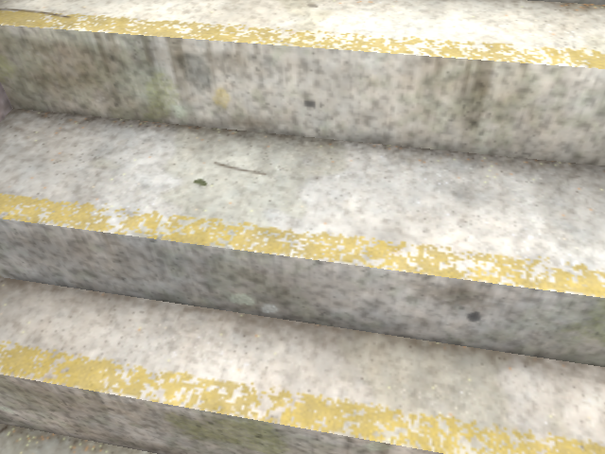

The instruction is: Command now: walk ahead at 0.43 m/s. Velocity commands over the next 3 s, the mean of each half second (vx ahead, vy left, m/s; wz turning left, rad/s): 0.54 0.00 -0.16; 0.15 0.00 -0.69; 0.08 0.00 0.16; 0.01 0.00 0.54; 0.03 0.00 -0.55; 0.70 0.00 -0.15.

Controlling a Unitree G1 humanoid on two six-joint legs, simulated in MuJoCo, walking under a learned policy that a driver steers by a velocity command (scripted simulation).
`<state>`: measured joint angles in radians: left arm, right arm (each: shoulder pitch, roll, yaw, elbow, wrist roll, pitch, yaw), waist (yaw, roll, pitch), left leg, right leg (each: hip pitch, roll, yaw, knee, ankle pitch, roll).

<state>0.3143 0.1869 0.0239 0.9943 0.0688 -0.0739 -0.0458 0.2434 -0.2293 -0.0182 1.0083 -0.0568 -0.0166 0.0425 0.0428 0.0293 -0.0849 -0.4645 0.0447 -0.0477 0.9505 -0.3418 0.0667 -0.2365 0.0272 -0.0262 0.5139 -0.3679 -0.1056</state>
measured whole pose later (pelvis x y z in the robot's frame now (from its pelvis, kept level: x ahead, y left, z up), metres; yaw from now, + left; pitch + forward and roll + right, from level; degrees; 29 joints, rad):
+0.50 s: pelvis +0.20 +0.14 +0.14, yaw -6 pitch +4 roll +1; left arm 0.16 0.23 0.07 0.88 -0.05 -0.09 -0.10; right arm 0.28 -0.17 0.00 1.00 -0.08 -0.04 0.07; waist 0.02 -0.07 -0.12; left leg -0.48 0.02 0.26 0.81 -0.39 0.10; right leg -1.09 0.07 0.21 2.02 0.20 -0.26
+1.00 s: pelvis +0.34 +0.11 +0.18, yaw -22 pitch +6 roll -1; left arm 0.13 0.23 0.03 0.90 -0.01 0.06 -0.05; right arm 0.39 -0.16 0.05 1.11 -0.14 -0.08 0.14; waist -0.01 -0.07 -0.18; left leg 0.00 0.07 0.52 0.29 -0.37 0.02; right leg -1.38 0.03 0.17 2.29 -0.12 -0.22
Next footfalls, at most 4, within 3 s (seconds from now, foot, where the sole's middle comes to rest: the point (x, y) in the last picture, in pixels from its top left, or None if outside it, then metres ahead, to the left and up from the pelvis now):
0.26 left None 0.27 0.20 -0.59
1.14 right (423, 397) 0.48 -0.12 -0.36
1.82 left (241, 373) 0.51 0.17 -0.36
2.08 right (397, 228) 0.68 -0.08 -0.19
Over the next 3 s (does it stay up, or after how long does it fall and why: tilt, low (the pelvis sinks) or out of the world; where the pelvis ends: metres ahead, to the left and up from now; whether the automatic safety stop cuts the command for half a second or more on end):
stays up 0.85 -0.02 0.59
